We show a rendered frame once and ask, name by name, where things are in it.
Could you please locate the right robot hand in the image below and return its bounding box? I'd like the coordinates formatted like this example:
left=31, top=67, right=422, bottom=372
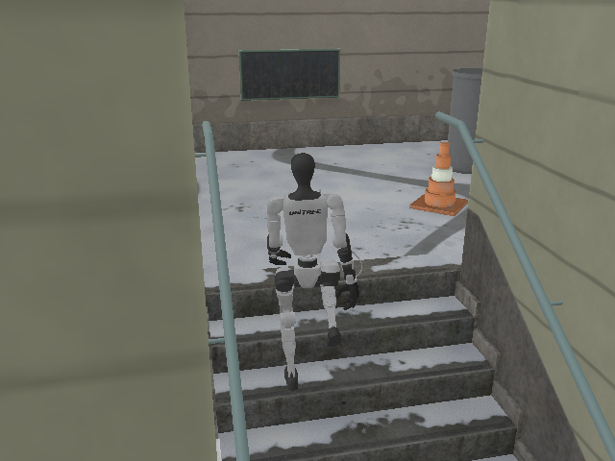
left=336, top=282, right=359, bottom=310

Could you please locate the left robot shin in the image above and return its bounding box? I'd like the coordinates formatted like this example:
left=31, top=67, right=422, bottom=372
left=280, top=313, right=296, bottom=377

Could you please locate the left robot hand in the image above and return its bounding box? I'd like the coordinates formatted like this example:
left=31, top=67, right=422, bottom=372
left=269, top=250, right=291, bottom=265

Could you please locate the robot right upper arm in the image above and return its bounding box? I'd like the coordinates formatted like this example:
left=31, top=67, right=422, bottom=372
left=324, top=193, right=347, bottom=249

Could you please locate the left robot foot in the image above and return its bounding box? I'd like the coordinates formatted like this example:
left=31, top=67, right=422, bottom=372
left=284, top=366, right=298, bottom=391

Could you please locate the left robot forearm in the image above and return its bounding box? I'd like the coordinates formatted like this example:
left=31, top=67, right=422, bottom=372
left=267, top=234, right=280, bottom=258

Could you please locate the robot left upper arm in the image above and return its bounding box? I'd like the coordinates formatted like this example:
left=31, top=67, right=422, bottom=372
left=267, top=195, right=284, bottom=248

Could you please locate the right robot forearm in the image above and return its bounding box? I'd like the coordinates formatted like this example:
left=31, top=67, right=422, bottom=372
left=337, top=233, right=357, bottom=284

